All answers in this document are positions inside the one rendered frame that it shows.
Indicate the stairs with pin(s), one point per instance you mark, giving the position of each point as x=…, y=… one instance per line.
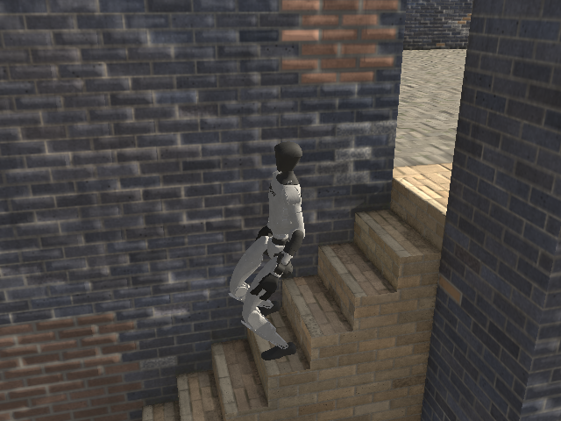
x=361, y=328

